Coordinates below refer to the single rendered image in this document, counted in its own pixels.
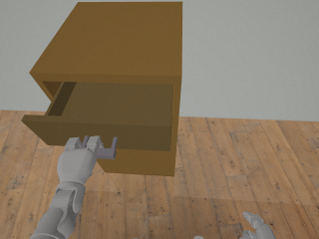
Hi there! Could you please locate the handle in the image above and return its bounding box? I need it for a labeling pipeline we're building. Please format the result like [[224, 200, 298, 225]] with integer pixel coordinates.
[[79, 135, 118, 159]]

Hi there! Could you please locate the robot left forearm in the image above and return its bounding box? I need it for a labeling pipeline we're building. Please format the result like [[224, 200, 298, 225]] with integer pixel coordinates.
[[30, 181, 86, 239]]

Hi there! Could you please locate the cabinet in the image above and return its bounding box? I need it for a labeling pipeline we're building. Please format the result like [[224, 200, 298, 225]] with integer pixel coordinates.
[[29, 1, 182, 177]]

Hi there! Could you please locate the drawer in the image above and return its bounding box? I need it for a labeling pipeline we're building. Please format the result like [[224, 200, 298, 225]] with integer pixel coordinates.
[[21, 82, 173, 151]]

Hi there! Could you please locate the robot left hand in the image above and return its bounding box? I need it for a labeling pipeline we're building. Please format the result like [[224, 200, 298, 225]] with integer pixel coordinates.
[[57, 135, 104, 185]]

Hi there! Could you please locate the robot right hand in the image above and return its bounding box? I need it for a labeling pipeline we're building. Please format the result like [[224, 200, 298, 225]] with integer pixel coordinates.
[[239, 211, 276, 239]]

